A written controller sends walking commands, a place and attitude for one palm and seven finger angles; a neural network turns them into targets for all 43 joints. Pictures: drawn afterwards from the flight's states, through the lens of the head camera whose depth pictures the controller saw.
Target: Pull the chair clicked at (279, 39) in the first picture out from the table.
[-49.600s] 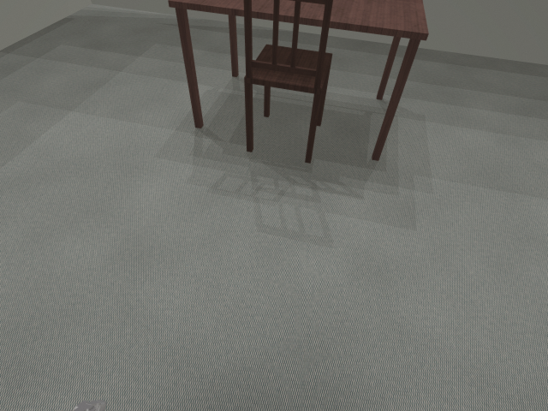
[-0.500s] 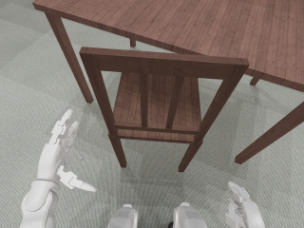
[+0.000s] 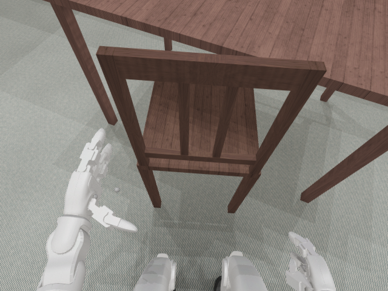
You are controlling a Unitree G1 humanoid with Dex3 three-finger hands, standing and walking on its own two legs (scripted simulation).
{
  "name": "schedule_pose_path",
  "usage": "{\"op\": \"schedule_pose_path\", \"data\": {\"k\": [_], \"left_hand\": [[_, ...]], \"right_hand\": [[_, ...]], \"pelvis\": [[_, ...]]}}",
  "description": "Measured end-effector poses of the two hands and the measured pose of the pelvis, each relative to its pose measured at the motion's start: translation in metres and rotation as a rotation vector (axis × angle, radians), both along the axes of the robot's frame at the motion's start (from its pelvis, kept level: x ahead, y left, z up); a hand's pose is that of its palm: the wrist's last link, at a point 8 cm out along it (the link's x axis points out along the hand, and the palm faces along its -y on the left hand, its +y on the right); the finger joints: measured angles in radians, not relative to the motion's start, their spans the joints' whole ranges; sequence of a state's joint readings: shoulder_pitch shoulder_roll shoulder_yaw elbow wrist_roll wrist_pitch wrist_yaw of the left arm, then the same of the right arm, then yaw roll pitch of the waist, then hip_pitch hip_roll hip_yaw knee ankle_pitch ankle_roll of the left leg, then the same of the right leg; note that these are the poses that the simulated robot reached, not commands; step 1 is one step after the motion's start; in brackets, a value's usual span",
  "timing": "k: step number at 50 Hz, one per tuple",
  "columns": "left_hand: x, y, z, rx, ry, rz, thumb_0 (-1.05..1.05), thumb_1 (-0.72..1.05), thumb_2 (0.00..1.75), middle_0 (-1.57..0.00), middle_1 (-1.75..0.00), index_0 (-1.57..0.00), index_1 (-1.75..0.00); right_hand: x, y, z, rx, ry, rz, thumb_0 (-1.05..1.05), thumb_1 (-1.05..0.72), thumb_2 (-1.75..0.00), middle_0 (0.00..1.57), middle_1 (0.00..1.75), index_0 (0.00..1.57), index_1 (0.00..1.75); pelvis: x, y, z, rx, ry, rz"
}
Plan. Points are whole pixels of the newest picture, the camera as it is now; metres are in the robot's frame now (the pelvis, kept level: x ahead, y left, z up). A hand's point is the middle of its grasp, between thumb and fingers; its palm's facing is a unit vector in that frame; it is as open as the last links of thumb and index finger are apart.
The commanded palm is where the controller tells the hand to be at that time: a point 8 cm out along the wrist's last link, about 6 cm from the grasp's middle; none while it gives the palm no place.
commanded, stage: aim the fingers beside a spindle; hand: left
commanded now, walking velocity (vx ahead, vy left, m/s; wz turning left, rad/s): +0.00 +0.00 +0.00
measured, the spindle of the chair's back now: (184, 123) +0.47 +0.04 +0.02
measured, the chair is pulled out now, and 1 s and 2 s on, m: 0.14 0.14 0.14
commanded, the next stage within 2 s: push the fingers through the gap in 0.74 s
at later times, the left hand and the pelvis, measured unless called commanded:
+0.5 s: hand (121, 187) +0.31 +0.16 +0.02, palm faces -0.03 -1.00 -0.04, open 16.9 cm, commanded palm +0.29 +0.21 +0.02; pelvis +0.00 -0.01 +0.00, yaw +0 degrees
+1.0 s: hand (121, 186) +0.31 +0.16 +0.02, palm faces -0.05 -1.00 -0.03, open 16.9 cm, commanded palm +0.30 +0.21 +0.02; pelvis +0.00 +0.00 -0.01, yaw +0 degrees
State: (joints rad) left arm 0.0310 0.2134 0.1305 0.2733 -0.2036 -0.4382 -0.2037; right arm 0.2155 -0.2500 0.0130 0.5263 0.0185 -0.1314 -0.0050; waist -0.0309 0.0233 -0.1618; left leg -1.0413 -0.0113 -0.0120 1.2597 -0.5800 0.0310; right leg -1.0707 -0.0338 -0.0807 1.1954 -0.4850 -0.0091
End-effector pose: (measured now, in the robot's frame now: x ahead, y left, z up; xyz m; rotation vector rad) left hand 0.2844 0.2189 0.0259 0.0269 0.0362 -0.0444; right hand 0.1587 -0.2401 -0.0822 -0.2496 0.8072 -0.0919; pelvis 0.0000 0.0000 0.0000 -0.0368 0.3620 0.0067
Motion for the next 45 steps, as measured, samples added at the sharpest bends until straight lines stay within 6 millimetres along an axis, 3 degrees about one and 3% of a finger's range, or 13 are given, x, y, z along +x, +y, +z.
{"op": "schedule_pose_path", "data": {"k": [15, 45], "left_hand": [[0.011, -0.013, -0.006, 0.009, -0.006, -0.006, -0.01, -0.5, 0.3, -0.07, -0.08, -0.06, -0.08], [0.007, -0.003, -0.004, 0.01, -0.002, 0.006, -0.01, -0.5, 0.3, -0.07, -0.08, -0.06, -0.08]], "right_hand": [[-0.006, -0.007, -0.01, 0.004, 0.035, -0.02, 0.01, -0.91, -0.9, 0.2, 0.29, 0.21, 0.3], [-0.002, -0.006, -0.007, 0.004, 0.03, -0.019, 0.01, -0.91, -0.9, 0.2, 0.29, 0.21, 0.3]], "pelvis": [[-0.002, -0.003, -0.006, 0.006, 0.014, -0.006], [0.0, -0.003, -0.004, 0.004, 0.014, -0.004]]}}
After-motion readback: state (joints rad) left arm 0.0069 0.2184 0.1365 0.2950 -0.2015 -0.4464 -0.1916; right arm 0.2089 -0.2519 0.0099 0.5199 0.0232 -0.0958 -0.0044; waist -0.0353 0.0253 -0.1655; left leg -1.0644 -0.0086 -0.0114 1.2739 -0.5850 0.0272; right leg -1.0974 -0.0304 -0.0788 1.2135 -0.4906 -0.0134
